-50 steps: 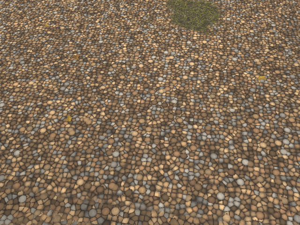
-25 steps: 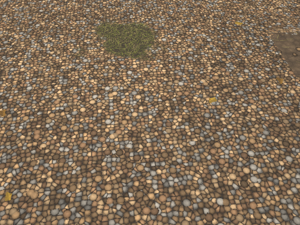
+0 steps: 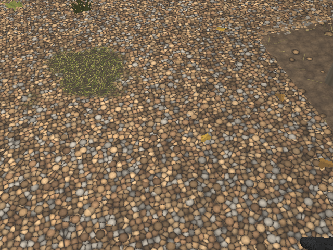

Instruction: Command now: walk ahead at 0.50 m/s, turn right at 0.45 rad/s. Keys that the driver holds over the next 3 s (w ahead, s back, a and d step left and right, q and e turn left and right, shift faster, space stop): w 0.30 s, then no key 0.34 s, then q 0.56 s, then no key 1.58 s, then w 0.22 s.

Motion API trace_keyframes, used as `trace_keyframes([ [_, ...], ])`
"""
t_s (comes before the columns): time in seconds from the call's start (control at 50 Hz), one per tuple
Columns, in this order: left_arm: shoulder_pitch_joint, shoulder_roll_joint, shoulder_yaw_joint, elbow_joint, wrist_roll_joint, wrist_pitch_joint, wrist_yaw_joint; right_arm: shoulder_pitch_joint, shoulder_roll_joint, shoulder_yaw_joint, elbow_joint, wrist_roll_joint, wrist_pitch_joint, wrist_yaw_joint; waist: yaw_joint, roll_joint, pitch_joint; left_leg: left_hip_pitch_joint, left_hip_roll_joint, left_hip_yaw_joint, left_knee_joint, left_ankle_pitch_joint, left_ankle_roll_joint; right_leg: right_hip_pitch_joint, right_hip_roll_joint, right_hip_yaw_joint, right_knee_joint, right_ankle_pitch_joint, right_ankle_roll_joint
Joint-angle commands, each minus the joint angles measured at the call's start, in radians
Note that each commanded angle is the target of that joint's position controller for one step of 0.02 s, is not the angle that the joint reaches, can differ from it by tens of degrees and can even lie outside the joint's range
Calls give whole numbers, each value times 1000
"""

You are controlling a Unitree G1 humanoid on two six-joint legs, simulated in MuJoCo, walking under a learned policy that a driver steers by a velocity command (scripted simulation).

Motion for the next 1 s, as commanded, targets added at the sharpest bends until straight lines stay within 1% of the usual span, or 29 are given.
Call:
trace_keyframes([
  [0.02, 19, 167, 45, -47, -3, -12, 10, -86, -48, -3, -75, 12, -17, 12, 19, -118, -39, 160, -64, 61, -134, 168, -2, -93, -210, 136, -97, 153, -133],
  [0.1, 57, 155, 41, -17, -1, -7, 12, -93, -93, -16, -89, 13, -34, 28, 14, -141, -25, 144, -61, 41, -209, 65, 54, 52, -282, 218, -7, 165, -115],
  [0.14, 36, 157, 42, -16, 1, 0, 12, -11, -114, -28, -70, 11, -41, 26, -37, -163, -41, 241, -82, 75, -247, -5, 96, 83, -280, 224, 73, 310, -92],
  [0.16, 29, 132, 32, -21, 5, 2, 10, 94, -145, -45, -43, 3, -45, 21, -88, -146, -111, 396, -75, 75, -258, 10, 130, 68, -226, 187, 205, 417, -67],
  [0.18, 32, 95, 14, -42, 19, 2, 11, 251, -194, -57, -26, -9, -47, 17, -152, -56, -259, 653, 72, -85, -228, 15, 196, -55, -162, 122, 474, 282, -29],
  [0.2, 185, 27, -5, -44, -9, -11, 9, 360, -273, -82, 23, -9, -33, 24, -103, 270, -374, 985, 270, -544, -319, -211, 368, -430, -4, 22, 825, -209, 54],
  [0.22, 160, 104, 3, -28, -17, -19, 11, 367, -177, -58, 27, 25, -31, 32, -132, 208, -328, 987, 289, -693, -414, -456, 359, -580, -38, 90, 946, -360, 56],
  [0.24, 41, 156, 17, -47, -22, -22, 8, 306, -124, -42, 15, 27, -26, 29, -148, 105, -184, 869, 256, -549, -427, -471, 314, -633, -84, 83, 976, -278, 50],
  [0.26, -33, 149, 13, -67, -11, -24, 10, 245, -111, -33, 1, 13, -18, 26, -130, 27, -117, 746, 214, -428, -438, -374, 287, -610, -130, 33, 946, -204, 49],
  [0.28, -75, 137, 14, -81, 6, -29, 8, 212, -93, -26, 2, 4, -13, 25, -111, 8, -55, 643, 181, -354, -463, -269, 290, -597, -161, 13, 881, -152, 51],
  [0.32, -55, 110, 15, -75, 8, -27, 3, 185, -69, -14, 4, -5, -17, 22, -70, 60, -44, 550, 130, -243, -489, -27, 281, -504, -195, -6, 795, -107, 62],
  [0.38, -57, 57, 1, -78, 19, -16, 9, 192, -95, -17, 30, 2, -20, 16, -47, 51, -63, 510, 119, -91, -468, 470, 296, -450, -189, -51, 638, -105, 102],
  [0.44, -111, 28, -13, -82, 20, -14, 7, 194, -129, -25, 50, 10, 1, 2, -62, 58, -101, 490, 77, 21, -460, 569, 268, -357, -170, -86, 438, 78, 114],
  [0.48, -163, 34, -12, -86, 14, -12, 1, 221, -129, -23, 69, 15, 13, -4, -86, 63, -108, 502, 63, 45, -454, 526, 250, -310, -148, -95, 336, 196, 112],
  [0.54, -221, 54, -5, -102, 17, -14, -7, 243, -129, -20, 94, 20, 29, -7, -100, 64, -99, 548, 88, 20, -413, 445, 241, -283, -133, -80, 241, 216, 91],
  [0.58, -207, 71, 3, -98, 25, -19, -12, 221, -132, -19, 101, 27, 38, -9, -74, 59, -98, 561, 95, 1, -347, 395, 221, -230, -124, -81, 162, 212, 63],
  [0.6, -164, 81, 9, -80, 31, -21, -11, 211, -125, -16, 103, 30, 40, -10, -48, 43, -112, 553, 71, 3, -291, 360, 198, -148, -112, -92, 89, 281, 43],
  [0.62, -128, 126, 22, -71, 40, -23, -3, 243, -105, -9, 108, 19, 36, -9, -45, -2, -145, 515, 20, 24, -211, 301, 154, -27, -162, -48, 64, 531, 12],
  [0.64, -87, 185, 30, -78, 55, -20, 6, 303, -63, 7, 100, -12, 22, -5, -70, -121, -244, 376, -47, 59, -62, 28, 103, 196, -316, 88, 163, 924, -70],
  [0.66, -71, 112, 10, -67, 57, -6, 10, 394, 2, 32, 129, -2, 24, -3, -71, -249, -352, 265, -89, 60, 97, -411, 53, 315, -468, 228, 169, 992, -213],
  [0.68, -59, 44, -9, -59, 43, 4, 4, 340, -51, 23, 129, 15, 42, -2, -35, -233, -336, 219, -80, 22, 197, -667, 26, 272, -476, 278, 126, 857, -230],
  [0.7, -87, 54, -10, -51, 33, 8, -1, 285, -91, 9, 110, 26, 61, -5, -32, -185, -267, 167, -66, 9, 257, -692, 16, 208, -454, 254, 92, 684, -201],
  [0.72, -127, 87, -1, -53, 32, 12, 1, 247, -104, -1, 102, 28, 83, -16, -39, -144, -218, 143, -55, 17, 296, -649, 7, 138, -441, 231, 55, 532, -178],
  [0.74, -182, 114, 7, -57, 31, 14, 5, 234, -112, -9, 97, 24, 106, -27, -56, -135, -169, 161, -44, 20, 295, -591, -3, 37, -425, 192, 7, 410, -161],
  [0.78, -254, 136, 18, -57, 40, 20, 16, 260, -101, -16, 100, 23, 136, -44, -93, -179, -129, 233, -47, 54, 291, -500, -20, -109, -388, 111, -48, 281, -145],
  [0.84, -276, 127, 22, -42, 38, 29, 31, 261, -81, -24, 89, 22, 149, -48, -92, -178, -132, 272, -46, 92, 271, -424, -13, -159, -372, 12, -69, 199, -150],
  [0.92, -277, 132, 27, -13, 31, 42, 46, 201, -71, -24, 45, 21, 149, -33, -71, -177, -143, 305, -32, 116, 143, -356, 20, -123, -399, -30, -61, 160, -148],
  [0.96, -290, 146, 32, -4, 18, 51, 47, 222, -81, -30, 41, 20, 147, -19, -90, -174, -149, 361, -42, 139, 37, -307, 48, -110, -406, -50, -27, 153, -124],
  [1.0, -291, 136, 33, 12, -6, 61, 47, 287, -94, -42, 61, 10, 146, -6, -123, -136, -134, 465, -79, 160, -154, -193, 103, -152, -364, -112, 76, 61, -47],
])
Next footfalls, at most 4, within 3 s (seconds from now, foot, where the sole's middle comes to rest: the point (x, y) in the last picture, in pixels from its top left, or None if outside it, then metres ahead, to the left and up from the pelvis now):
0.16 left None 0.28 0.15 -0.78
0.62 right None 0.46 -0.09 -0.78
1.02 left None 0.39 0.16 -0.78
1.48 right None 0.44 -0.07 -0.78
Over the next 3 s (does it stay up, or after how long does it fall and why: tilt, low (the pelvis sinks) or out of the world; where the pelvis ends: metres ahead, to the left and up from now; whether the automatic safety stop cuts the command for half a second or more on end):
stays up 0.41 0.04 0.00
